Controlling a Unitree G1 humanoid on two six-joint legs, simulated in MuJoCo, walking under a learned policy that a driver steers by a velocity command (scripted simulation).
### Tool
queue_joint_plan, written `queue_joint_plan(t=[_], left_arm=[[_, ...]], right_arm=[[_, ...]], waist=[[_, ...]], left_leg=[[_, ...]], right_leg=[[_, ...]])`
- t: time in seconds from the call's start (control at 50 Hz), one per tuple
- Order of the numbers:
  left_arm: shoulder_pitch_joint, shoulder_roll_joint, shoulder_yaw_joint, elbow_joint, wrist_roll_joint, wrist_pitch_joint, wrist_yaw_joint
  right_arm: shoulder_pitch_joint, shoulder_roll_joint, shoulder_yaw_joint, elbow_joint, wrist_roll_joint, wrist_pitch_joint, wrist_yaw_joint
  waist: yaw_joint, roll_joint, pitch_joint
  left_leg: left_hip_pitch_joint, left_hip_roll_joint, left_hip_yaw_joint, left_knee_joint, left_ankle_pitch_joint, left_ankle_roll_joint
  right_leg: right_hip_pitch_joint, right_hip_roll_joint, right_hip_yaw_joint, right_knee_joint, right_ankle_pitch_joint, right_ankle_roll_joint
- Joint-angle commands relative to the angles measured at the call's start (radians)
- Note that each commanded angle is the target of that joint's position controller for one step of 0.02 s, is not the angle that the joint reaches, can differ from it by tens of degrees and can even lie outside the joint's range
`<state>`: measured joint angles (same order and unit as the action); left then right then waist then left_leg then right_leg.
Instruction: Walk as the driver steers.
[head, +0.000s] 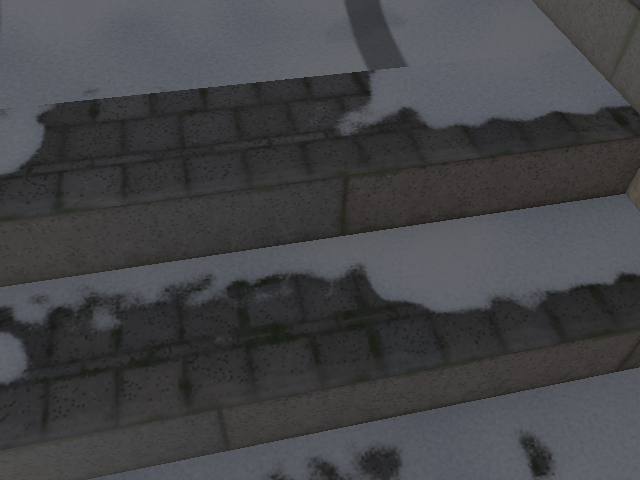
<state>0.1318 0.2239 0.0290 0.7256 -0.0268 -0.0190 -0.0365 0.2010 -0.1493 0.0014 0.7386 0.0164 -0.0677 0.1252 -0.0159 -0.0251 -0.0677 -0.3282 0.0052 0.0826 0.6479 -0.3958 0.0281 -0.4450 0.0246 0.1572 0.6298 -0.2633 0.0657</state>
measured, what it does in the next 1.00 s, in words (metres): walks ahead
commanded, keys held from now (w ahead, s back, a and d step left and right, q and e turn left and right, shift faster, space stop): no key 0.56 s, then w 0.44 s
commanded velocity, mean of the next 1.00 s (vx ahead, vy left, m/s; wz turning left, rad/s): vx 0.12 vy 0.00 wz -0.04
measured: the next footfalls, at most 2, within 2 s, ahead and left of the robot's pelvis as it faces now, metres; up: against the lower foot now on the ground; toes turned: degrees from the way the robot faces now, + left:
right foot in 1.02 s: +0.38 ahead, -0.26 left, +0.16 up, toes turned -11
left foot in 1.76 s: +0.66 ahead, -0.12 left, +0.33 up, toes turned +13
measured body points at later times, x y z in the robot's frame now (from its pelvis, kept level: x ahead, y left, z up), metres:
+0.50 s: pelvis +0.01 +0.00 +0.01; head +0.03 +0.01 +0.46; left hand +0.13 +0.23 -0.12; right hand +0.15 -0.20 -0.11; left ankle -0.04 +0.10 -0.72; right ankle +0.04 -0.15 -0.72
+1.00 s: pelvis +0.15 -0.10 +0.01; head +0.20 -0.12 +0.45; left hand +0.47 +0.02 -0.01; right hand -0.03 -0.31 -0.12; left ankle -0.04 +0.10 -0.72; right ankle +0.32 -0.24 -0.54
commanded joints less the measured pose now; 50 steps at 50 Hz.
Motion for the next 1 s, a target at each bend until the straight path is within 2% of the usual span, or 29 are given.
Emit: queue_joint_plan(t=[0.02,0.04,0.1,0.2,0.4,0.42,0.56,0.58,0.6,0.62,0.64,0.66,0.68,0.7,0.72,0.74,0.76,0.78,0.8,0.82,0.84,0.86,0.88,0.9,0.92,0.94,0.96,0.98,1.0], left_arm=[[-0.079,0.085,0.024,-0.083,-0.004,-0.025,0.022],[-0.089,0.086,0.024,-0.08,-0.002,-0.032,0.027],[-0.041,0.063,0.018,-0.053,0.005,-0.033,0.026],[0.008,0.05,0.013,-0.028,0.008,-0.033,0.019],[0.031,0.053,0.008,-0.006,0.012,-0.039,0.008],[0.049,0.052,0.008,0.006,0.009,-0.035,0.007],[0.04,0.051,0.01,0.027,0.011,-0.029,0.002],[0.062,0.045,0.01,0.042,0.011,-0.025,0.0],[0.071,0.06,0.017,0.049,0.017,-0.019,0.002],[0.058,0.101,0.034,0.041,0.032,-0.014,0.01],[0.015,0.123,0.047,0.026,0.049,-0.013,0.022],[-0.037,0.112,0.048,0.002,0.062,-0.018,0.036],[-0.076,0.066,0.031,-0.009,0.071,-0.02,0.046],[-0.113,0.059,0.034,-0.019,0.059,-0.028,0.053],[-0.108,0.032,0.031,-0.025,0.057,-0.035,0.05],[-0.109,0.011,0.025,-0.029,0.063,-0.043,0.039],[-0.125,-0.008,0.015,-0.041,0.067,-0.046,0.027],[-0.176,-0.041,-0.005,-0.072,0.068,-0.042,0.015],[-0.191,-0.071,-0.023,-0.088,0.069,-0.037,0.006],[-0.235,-0.046,-0.008,-0.128,0.073,-0.048,0.022],[-0.299,-0.052,-0.017,-0.172,0.069,-0.043,0.033],[-0.346,-0.054,-0.026,-0.222,0.06,-0.036,0.039],[-0.407,-0.057,-0.033,-0.276,0.049,-0.03,0.042],[-0.461,-0.059,-0.037,-0.32,0.044,-0.025,0.047],[-0.481,-0.056,-0.049,-0.36,0.038,-0.023,0.044],[-0.491,-0.077,-0.062,-0.394,0.045,-0.015,0.038],[-0.359,-0.087,-0.072,-0.366,0.024,-0.005,0.022],[-0.284,-0.119,-0.076,-0.34,0.023,0.005,0.018],[-0.009,-0.046,-0.028,-0.242,0.033,0.015,0.022]], right_arm=[[-0.12,-0.145,-0.038,-0.082,-0.022,-0.029,-0.001],[-0.114,-0.134,-0.036,-0.074,-0.028,-0.031,-0.006],[-0.099,-0.084,-0.023,-0.049,-0.02,-0.024,0.003],[-0.091,-0.059,-0.021,-0.031,-0.03,-0.015,0.007],[-0.055,-0.075,-0.034,-0.004,-0.035,-0.009,-0.003],[-0.063,-0.066,-0.031,-0.005,-0.027,-0.008,-0.003],[-0.007,-0.085,-0.037,0.026,-0.029,-0.003,-0.009],[0.014,-0.077,-0.033,0.038,-0.029,0.0,-0.009],[0.045,-0.098,-0.042,0.05,-0.036,0.004,-0.015],[0.1,-0.169,-0.071,0.067,-0.059,0.008,-0.032],[0.159,-0.221,-0.094,0.091,-0.078,0.007,-0.055],[0.207,-0.25,-0.108,0.11,-0.083,-0.001,-0.09],[0.242,-0.234,-0.098,0.126,-0.082,-0.01,-0.117],[0.245,-0.167,-0.072,0.128,-0.088,-0.027,-0.131],[0.217,-0.116,-0.045,0.13,-0.107,-0.039,-0.134],[0.217,-0.079,-0.029,0.148,-0.12,-0.041,-0.129],[0.249,-0.048,-0.016,0.183,-0.129,-0.035,-0.128],[0.283,-0.036,-0.001,0.225,-0.136,-0.028,-0.128],[0.293,-0.031,0.007,0.248,-0.134,-0.021,-0.129],[0.382,-0.181,-0.06,0.25,-0.055,-0.052,-0.136],[0.415,-0.179,-0.058,0.272,-0.05,-0.067,-0.145],[0.411,-0.153,-0.053,0.284,-0.05,-0.075,-0.157],[0.405,-0.146,-0.053,0.293,-0.057,-0.082,-0.164],[0.404,-0.137,-0.054,0.308,-0.059,-0.081,-0.167],[0.38,-0.151,-0.059,0.313,-0.053,-0.075,-0.167],[0.379,-0.138,-0.058,0.327,-0.035,-0.061,-0.17],[0.261,-0.146,-0.052,0.287,-0.025,-0.049,-0.16],[0.234,-0.164,-0.059,0.265,0.002,-0.043,-0.151],[0.235,-0.234,-0.065,0.235,0.019,-0.055,-0.127]], waist=[[0.017,0.092,0.006],[0.008,0.092,0.0],[0.021,0.096,0.006],[0.031,0.084,0.0],[0.036,0.053,-0.024],[0.047,0.049,-0.023],[0.04,0.038,-0.013],[0.043,0.042,-0.003],[0.033,0.052,0.028],[-0.002,0.096,0.065],[-0.048,0.154,0.109],[-0.09,0.201,0.146],[-0.119,0.246,0.172],[-0.126,0.24,0.159],[-0.096,0.234,0.127],[-0.085,0.199,0.112],[-0.083,0.153,0.11],[-0.085,0.103,0.13],[-0.073,0.063,0.12],[-0.085,0.033,0.176],[-0.104,0.071,0.157],[-0.09,0.113,0.174],[-0.099,0.181,0.207],[-0.104,0.221,0.233],[-0.076,0.211,0.24],[-0.064,0.205,0.238],[0.019,0.146,0.197],[0.033,0.116,0.119],[0.13,0.093,-0.079]], left_leg=[[0.123,0.174,-0.219,-0.236,0.173,0.023],[0.152,0.179,-0.212,-0.23,0.194,0.036],[0.151,0.164,-0.181,-0.231,0.176,0.053],[0.173,0.132,-0.131,-0.205,0.222,0.047],[0.18,0.083,-0.073,-0.141,0.361,0.031],[0.172,0.083,-0.071,-0.14,0.366,0.025],[0.154,0.066,-0.054,-0.141,0.351,0.014],[0.143,0.074,-0.064,-0.169,0.253,0.017],[0.131,0.087,-0.087,-0.212,0.088,0.041],[0.147,0.13,-0.148,-0.285,-0.129,0.108],[0.194,0.226,-0.289,-0.38,-0.315,0.194],[0.277,0.358,-0.453,-0.454,-0.406,0.28],[0.314,0.476,-0.596,-0.52,-0.383,0.353],[0.317,0.487,-0.615,-0.546,-0.313,0.367],[0.338,0.441,-0.549,-0.509,-0.222,0.33],[0.369,0.395,-0.448,-0.474,-0.12,0.295],[0.415,0.371,-0.376,-0.451,-0.021,0.274],[0.479,0.365,-0.34,-0.452,0.033,0.258],[0.536,0.358,-0.307,-0.471,0.05,0.226],[0.579,0.338,-0.264,-0.457,0.214,0.184],[0.572,0.362,-0.267,-0.481,0.252,0.193],[0.536,0.367,-0.248,-0.526,0.184,0.174],[0.504,0.372,-0.23,-0.576,0.167,0.162],[0.501,0.395,-0.224,-0.62,0.16,0.164],[0.452,0.364,-0.159,-0.689,0.068,0.136],[0.349,0.339,-0.119,-0.749,0.079,0.127],[0.105,0.271,-0.003,-0.832,0.143,0.146],[-0.073,0.264,0.007,-0.838,0.351,0.154],[-0.062,0.247,0.06,-0.589,1.043,0.166]], right_leg=[[-0.044,-0.007,-0.037,-0.087,0.083,-0.018],[-0.05,-0.015,-0.034,-0.097,0.1,-0.019],[-0.014,-0.017,-0.034,-0.129,0.122,-0.014],[0.011,-0.015,-0.046,-0.163,0.147,-0.028],[0.061,-0.015,-0.054,-0.166,0.199,-0.058],[0.076,-0.02,-0.052,-0.175,0.21,-0.053],[0.113,-0.015,-0.059,-0.173,0.218,-0.06],[0.122,-0.016,-0.059,-0.187,0.155,-0.059],[0.103,-0.005,-0.068,-0.186,0.059,-0.066],[0.036,0.033,-0.104,-0.136,-0.103,-0.079],[-0.092,0.056,-0.138,-0.039,-0.188,-0.084],[-0.259,0.029,-0.144,0.099,-0.163,-0.099],[-0.393,-0.041,-0.094,0.329,-0.148,-0.115],[-0.479,-0.036,-0.053,0.628,-0.199,-0.14],[-0.537,0.001,-0.011,0.91,-0.197,-0.181],[-0.613,0.028,-0.004,1.101,-0.213,-0.228],[-0.709,0.031,-0.023,1.219,-0.241,-0.26],[-0.84,0.002,-0.022,1.22,-0.241,-0.278],[-0.906,-0.05,-0.032,1.146,-0.22,-0.282],[-0.989,-0.069,-0.191,1.224,-0.292,-0.183],[-1.032,-0.096,-0.19,1.298,-0.364,-0.153],[-1.051,-0.143,-0.155,1.247,-0.404,-0.14],[-1.091,-0.164,-0.149,1.237,-0.454,-0.143],[-1.161,-0.184,-0.125,1.279,-0.507,-0.16],[-1.116,-0.221,-0.14,1.133,-0.506,-0.17],[-0.991,-0.235,-0.122,1.057,-0.471,-0.195],[-0.594,-0.214,-0.249,0.796,-0.295,-0.205],[-0.193,-0.176,-0.265,0.685,-0.178,-0.233],[0.172,-0.022,-0.406,0.699,-0.136,-0.226]])
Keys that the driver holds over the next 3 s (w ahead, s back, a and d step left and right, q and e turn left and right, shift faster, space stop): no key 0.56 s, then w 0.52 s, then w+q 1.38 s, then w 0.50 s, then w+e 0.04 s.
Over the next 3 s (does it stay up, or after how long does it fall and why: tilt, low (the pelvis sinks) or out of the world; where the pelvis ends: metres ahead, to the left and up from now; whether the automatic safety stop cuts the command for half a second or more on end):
stays up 1.17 0.05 0.51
